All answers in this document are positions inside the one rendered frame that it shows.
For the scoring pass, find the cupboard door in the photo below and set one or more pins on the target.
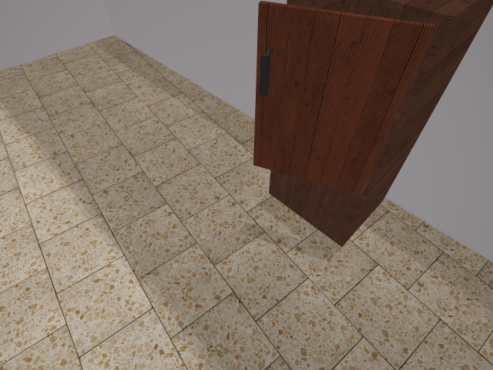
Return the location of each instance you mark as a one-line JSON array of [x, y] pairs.
[[337, 80]]

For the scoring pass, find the handle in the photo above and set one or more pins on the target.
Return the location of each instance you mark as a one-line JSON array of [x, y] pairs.
[[265, 72]]

